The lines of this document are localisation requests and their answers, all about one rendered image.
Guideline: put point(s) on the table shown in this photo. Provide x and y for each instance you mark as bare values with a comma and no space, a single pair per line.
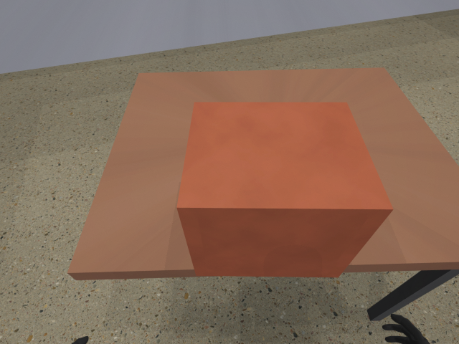
133,229

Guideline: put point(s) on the robot right hand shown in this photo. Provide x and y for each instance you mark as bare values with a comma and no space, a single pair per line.
414,336

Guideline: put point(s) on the carton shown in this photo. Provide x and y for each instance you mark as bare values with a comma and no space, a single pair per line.
277,189

